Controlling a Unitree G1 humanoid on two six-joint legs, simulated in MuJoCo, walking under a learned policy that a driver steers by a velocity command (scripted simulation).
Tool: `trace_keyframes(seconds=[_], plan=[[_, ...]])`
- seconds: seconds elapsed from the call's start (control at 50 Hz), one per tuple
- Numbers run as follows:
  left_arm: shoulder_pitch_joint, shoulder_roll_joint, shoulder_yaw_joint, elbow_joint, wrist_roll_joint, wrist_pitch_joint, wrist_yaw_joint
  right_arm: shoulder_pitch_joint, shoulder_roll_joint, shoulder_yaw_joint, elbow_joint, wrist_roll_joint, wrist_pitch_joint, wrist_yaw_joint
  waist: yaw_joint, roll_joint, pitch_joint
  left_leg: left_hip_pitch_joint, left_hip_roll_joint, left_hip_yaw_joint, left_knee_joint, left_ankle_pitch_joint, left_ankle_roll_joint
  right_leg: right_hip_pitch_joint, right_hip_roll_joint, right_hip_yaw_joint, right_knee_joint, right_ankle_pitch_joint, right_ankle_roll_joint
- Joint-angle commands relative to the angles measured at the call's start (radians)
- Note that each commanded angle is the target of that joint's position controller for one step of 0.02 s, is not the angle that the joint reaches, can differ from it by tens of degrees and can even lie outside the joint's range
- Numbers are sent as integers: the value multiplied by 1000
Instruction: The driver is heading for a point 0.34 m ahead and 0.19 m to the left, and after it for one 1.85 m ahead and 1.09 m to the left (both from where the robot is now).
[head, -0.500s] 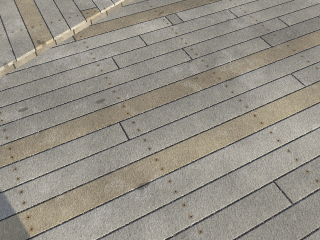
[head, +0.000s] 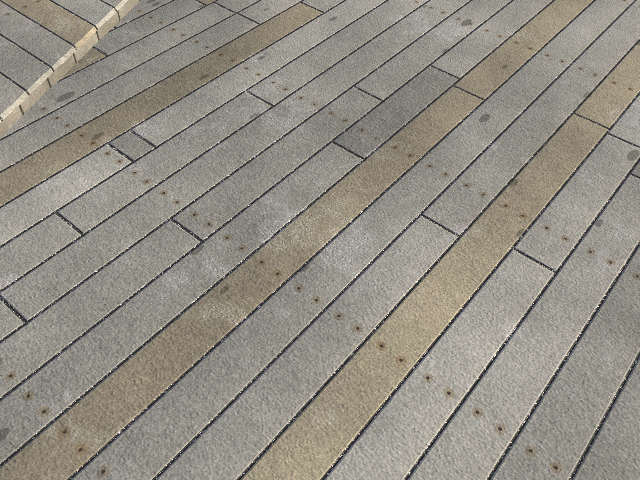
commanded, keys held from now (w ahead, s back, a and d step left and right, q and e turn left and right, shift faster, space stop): w+q+shift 1.00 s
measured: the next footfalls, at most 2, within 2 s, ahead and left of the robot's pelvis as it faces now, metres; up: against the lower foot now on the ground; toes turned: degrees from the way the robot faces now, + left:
left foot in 0.28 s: +0.45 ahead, +0.13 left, +0.00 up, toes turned +13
right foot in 0.70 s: +0.91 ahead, +0.10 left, +0.00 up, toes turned +36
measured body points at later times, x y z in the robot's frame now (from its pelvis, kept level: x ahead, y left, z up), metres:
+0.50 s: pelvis +0.47 +0.11 +0.01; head +0.48 +0.11 +0.46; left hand +0.61 +0.39 -0.05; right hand +0.53 -0.18 -0.12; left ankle +0.41 +0.12 -0.73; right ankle +0.62 -0.04 -0.65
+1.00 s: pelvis +0.90 +0.27 +0.00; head +0.91 +0.29 +0.45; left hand +0.64 +0.43 -0.11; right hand +1.26 +0.31 -0.04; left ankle +0.93 +0.45 -0.66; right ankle +0.88 +0.08 -0.73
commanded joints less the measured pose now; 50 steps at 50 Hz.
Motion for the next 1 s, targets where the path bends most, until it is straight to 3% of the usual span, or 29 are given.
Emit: trace_keyframes(seconds=[0.02, 0.08, 0.14, 0.18, 0.22, 0.24, 0.26, 0.28, 0.3, 0.32, 0.34, 0.36, 0.4, 0.44, 0.52, 0.58, 0.62, 0.64, 0.66, 0.68, 0.7, 0.72, 0.74, 0.76, 0.78, 0.8, 0.86, 0.94, 1.0], plan=[[-4, 97, 24, -48, -8, -67, -7, -3, -99, -26, -38, 8, 25, 17, -4, 16, 87, -113, 32, -27, -154, 105, 14, -61, -316, 233, -383, 168, -87], [-7, 81, 16, -39, -17, -87, -20, -109, -85, -22, -63, 20, 13, 33, 15, -15, 103, -74, -10, 48, -407, 364, 51, -37, -241, 28, -410, 437, 7], [39, 98, 10, -15, -28, -108, -9, -189, -72, -16, -74, 25, 2, 53, 41, -9, 95, 12, -55, 135, -586, 554, 100, 66, -275, -50, -465, 658, 60], [55, 133, 12, -6, -19, -104, 9, -173, -94, -21, -57, 19, 1, 56, 31, -45, 47, 47, -129, 199, -641, 525, 125, 228, -291, -96, -379, 1034, 102], [46, 184, 25, -9, 2, -76, 38, -80, -146, -38, -28, 9, 10, 50, -35, -120, -39, 130, -209, 236, -647, 360, 150, 358, -330, -113, -176, 1396, 135], [14, 205, 33, -17, 16, -52, 50, 68, -185, -55, 11, 10, 14, 44, -115, -142, -106, 261, -248, 238, -633, 268, 166, 356, -344, -116, 35, 1493, 139], [-44, 224, 40, -40, 29, -32, 55, 287, -232, -80, 76, 9, 18, 33, -220, -134, -189, 460, -252, 192, -646, 183, 201, 274, -352, -105, 329, 1464, 134], [-101, 219, 41, -50, 24, -27, 49, 437, -279, -111, 110, 7, 26, 16, -311, -57, -213, 643, -201, 86, -711, 101, 260, 89, -262, -131, 769, 1075, 127], [-50, 35, -2, -133, 7, -55, 19, 327, -375, -139, 102, -2, 44, 7, -111, 327, -205, 953, 38, -398, -717, 152, 416, -494, -52, -44, 1197, -177, 201], [-62, 65, -23, -186, -2, -79, 16, 265, -378, -144, 54, 10, 43, 10, -122, 185, -352, 1030, 129, -753, -922, -35, 517, -666, -73, 172, 1268, -185, 177], [-141, 92, -30, -199, 4, -96, 12, 237, -312, -135, 46, 10, 38, -1, -117, 20, -229, 898, 130, -733, -1023, -121, 459, -686, -145, 214, 1152, -91, 153], [-154, 94, -33, -203, 6, -103, 7, 212, -240, -118, 66, 12, 38, -5, -53, -88, -101, 699, 96, -644, -1060, -94, 398, -631, -196, 199, 1004, -36, 141], [-159, 80, -44, -213, 43, -63, 3, 161, -207, -101, 64, 14, 16, -14, 27, -108, -1, 438, 2, -493, -1079, 19, 348, -520, -241, 181, 876, -62, 166], [-170, 66, -55, -232, 51, -21, -3, 140, -219, -98, 52, 20, -7, -7, 57, -75, 41, 258, -69, -391, -1121, 57, 338, -446, -269, 141, 718, -81, 193], [-389, 32, -78, -322, 15, -20, -25, 145, -243, -113, 41, 30, -22, -2, -18, 4, 83, 139, -157, -293, -1162, 261, 273, -303, -251, 70, 297, 260, 215], [-436, 43, -74, -333, -2, -27, -20, 197, -266, -127, 52, 37, -20, 3, -79, 48, 23, 295, -130, -322, -1103, 481, 226, -237, -201, 66, 142, 393, 197], [-418, 72, -63, -331, 0, -34, -11, 189, -277, -134, 47, 33, -16, -7, -67, 51, -9, 403, -115, -345, -1017, 583, 193, -181, -177, 89, 43, 350, 184], [-356, 105, -49, -312, 0, -38, -2, 178, -294, -138, 43, 29, -17, -11, -38, 49, -59, 445, -115, -352, -922, 717, 171, -96, -150, 92, 25, 285, 173], [-224, 151, -26, -278, -6, -43, 10, 156, -325, -144, 39, 20, -18, -9, 35, 42, -150, 463, -124, -341, -751, 812, 148, 47, -135, 93, 33, 189, 160], [-12, 190, -3, -229, -4, -48, 26, 90, -330, -143, 23, 16, -26, -5, 162, 33, -250, 361, -157, -318, -508, 758, 128, 284, -187, 120, 55, 127, 143], [220, 259, 27, -194, 21, -51, 49, 64, -210, -110, -8, 12, -41, -6, 238, -94, -395, 205, -205, -238, -170, 355, 131, 527, -411, 335, 52, -239, 115], [127, 337, 43, -205, 47, -44, 43, 191, -86, -69, -76, 66, -39, -4, 88, -459, -527, -86, -297, -121, 99, -206, 95, 694, -684, 949, -177, -459, 5], [17, 255, 48, -221, 36, -32, 36, 141, -169, -66, -44, 35, -17, -16, 89, -291, -396, -228, -185, -80, 166, -98, 110, 577, -642, 974, -221, -644, -21], [-37, 154, 24, -223, 26, -29, 33, 37, -211, -77, -40, 10, -5, -9, 107, -140, -242, -243, -139, -52, 121, -14, 105, 438, -577, 759, -202, -516, 0], [-39, 109, 14, -195, 26, -28, 27, -11, -208, -79, -45, 1, 4, 4, 98, -42, -142, -220, -106, -39, 74, 19, 97, 313, -533, 592, -203, -291, 17], [-10, 99, 10, -157, 24, -33, 28, -62, -186, -76, -65, -12, 14, 21, 88, -41, -84, -206, -76, -43, 40, 23, 93, 237, -487, 461, -218, -140, 40], [42, 53, 1, -78, -6, -60, 10, -103, -114, -51, -117, -13, 54, 49, 36, -100, -18, -242, -29, -25, 21, 32, 82, 161, -461, 254, -262, 98, 74], [-20, 79, 7, -56, -6, -84, 1, -217, -117, -34, -196, -9, 62, 67, -15, -96, 42, -218, -28, 31, -147, 228, 77, 70, -411, -9, -339, 345, 102], [27, 113, 14, -22, -5, -86, 4, -325, -115, -22, -217, -8, 58, 88, 12, -40, 107, -102, -73, 166, -414, 324, 115, 75, -359, -158, -379, 527, 133]])
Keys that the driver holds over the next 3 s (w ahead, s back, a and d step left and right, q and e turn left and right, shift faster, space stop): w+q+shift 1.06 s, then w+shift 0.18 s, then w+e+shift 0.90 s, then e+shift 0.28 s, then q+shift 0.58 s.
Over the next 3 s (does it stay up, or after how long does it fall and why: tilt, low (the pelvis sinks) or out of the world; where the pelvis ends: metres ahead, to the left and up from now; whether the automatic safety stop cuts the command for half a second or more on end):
stays up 1.97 1.31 0.06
